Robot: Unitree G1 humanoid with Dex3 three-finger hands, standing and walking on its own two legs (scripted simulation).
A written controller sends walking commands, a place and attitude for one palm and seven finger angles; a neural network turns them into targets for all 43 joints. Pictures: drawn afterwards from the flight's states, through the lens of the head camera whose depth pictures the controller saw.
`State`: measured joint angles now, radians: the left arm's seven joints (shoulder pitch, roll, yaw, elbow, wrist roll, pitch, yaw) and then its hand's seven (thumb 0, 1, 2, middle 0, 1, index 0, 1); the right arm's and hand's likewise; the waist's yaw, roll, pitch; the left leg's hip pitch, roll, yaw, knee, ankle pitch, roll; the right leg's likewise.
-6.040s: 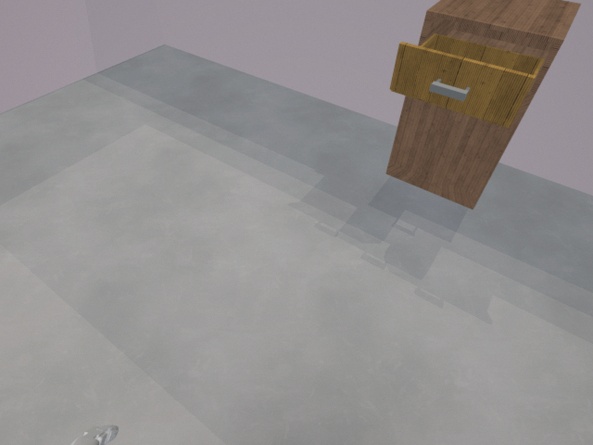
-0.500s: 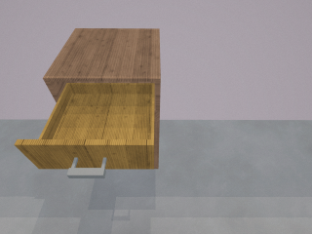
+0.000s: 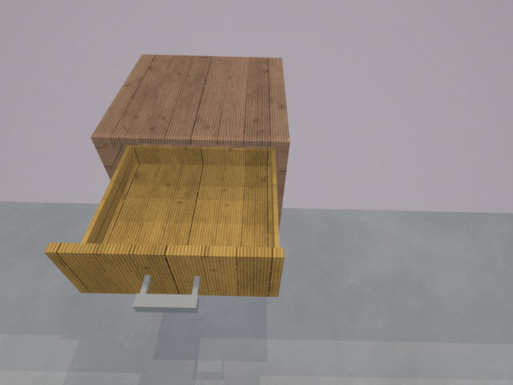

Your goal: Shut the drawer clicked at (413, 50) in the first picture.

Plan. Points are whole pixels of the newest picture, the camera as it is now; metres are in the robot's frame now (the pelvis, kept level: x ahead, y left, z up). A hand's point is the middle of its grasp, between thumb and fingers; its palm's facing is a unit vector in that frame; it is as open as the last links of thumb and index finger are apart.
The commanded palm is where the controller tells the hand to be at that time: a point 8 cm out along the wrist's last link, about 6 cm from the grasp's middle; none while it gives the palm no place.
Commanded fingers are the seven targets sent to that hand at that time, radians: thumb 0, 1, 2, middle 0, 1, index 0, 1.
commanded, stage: look again from close up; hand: left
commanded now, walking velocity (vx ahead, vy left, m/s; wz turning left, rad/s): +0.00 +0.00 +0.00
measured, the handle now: (169, 292) +0.29 +0.18 -0.08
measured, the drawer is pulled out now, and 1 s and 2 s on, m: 0.30 0.29 0.29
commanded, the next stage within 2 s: raise the hand and make a fist in 0.10 s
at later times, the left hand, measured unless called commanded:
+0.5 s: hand (147, 378) +0.14 +0.17 -0.03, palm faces +0.11 -0.99 -0.01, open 6.6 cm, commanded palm +0.09 +0.23 -0.05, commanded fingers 0.00 0.90 0.90 -0.52 -0.65 -0.52 -0.65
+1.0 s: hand (151, 382) +0.14 +0.16 -0.02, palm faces +0.08 -1.00 -0.06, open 4.0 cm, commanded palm +0.09 +0.22 -0.02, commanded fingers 0.00 0.90 0.90 -1.02 -1.19 -1.02 -1.19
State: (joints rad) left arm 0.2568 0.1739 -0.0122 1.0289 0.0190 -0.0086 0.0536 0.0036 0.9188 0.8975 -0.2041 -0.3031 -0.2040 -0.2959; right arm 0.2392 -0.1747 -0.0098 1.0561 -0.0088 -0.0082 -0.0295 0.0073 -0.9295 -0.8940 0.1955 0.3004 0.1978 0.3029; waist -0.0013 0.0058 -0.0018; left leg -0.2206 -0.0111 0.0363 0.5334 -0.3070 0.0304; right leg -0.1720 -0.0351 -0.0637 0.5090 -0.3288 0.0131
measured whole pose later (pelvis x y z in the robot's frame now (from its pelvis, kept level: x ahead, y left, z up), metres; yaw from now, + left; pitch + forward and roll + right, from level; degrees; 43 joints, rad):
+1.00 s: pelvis -0.03 -0.03 -0.07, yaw +2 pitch +13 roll +0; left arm 0.61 0.19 0.16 -0.09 -0.27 -0.40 -0.25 0.01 0.90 0.90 -0.83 -0.98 -0.83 -0.98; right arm 0.26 -0.19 -0.02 0.57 0.04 -0.20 -0.06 0.01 -0.91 -0.89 0.20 0.30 0.20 0.30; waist -0.02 0.03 -0.15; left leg -0.81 0.01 -0.02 1.08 -0.50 -0.01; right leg -0.79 0.02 -0.12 1.07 -0.51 -0.08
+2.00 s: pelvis -0.02 +0.00 -0.07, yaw +2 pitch +12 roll -1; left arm 0.87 0.16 -0.09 -0.47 -0.13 -0.34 -0.05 0.01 0.90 0.90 -1.40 -1.60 -1.40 -1.60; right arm 0.29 -0.21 -0.01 0.39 0.04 -0.09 -0.02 0.01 -0.91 -0.89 0.20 0.30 0.20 0.30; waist 0.00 0.05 -0.17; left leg -0.78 0.00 0.00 1.10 -0.53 0.03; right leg -0.74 0.00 -0.10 1.06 -0.53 -0.04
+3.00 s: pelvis -0.03 +0.00 -0.10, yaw +1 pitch +19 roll -2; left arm 0.56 0.14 -0.06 -0.16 -0.12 -0.46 -0.03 0.01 0.90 0.90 -1.40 -1.60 -1.40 -1.60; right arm 0.22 -0.21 0.01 0.45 0.01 -0.10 -0.01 0.01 -0.91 -0.89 0.20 0.30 0.20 0.30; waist -0.02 0.03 -0.20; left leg -1.01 0.00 -0.01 1.26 -0.58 0.03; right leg -0.97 0.00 -0.11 1.22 -0.58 -0.04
